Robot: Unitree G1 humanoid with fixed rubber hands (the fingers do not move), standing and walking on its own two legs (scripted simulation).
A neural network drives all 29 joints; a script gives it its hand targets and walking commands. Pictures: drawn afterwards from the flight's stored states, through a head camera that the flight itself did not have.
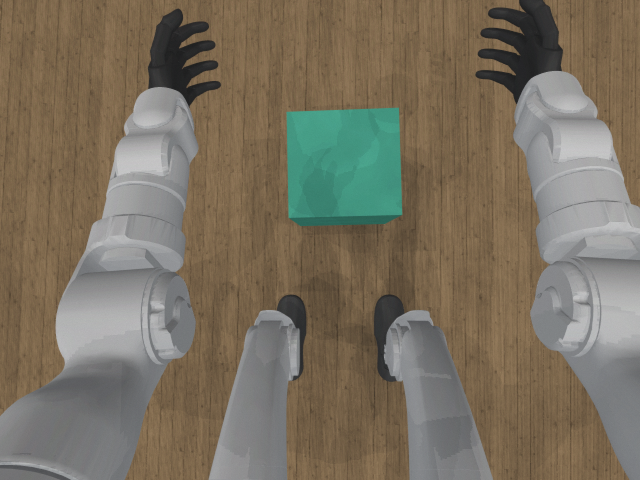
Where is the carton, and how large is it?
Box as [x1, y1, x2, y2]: [287, 108, 401, 225]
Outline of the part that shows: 398,108 287,112 288,210 289,217 300,225 385,223 401,214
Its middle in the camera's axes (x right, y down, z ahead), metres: +0.05 -0.13 +0.84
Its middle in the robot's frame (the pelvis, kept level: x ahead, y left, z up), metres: +0.51 +0.00 -0.51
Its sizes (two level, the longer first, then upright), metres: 0.210 0.200 0.250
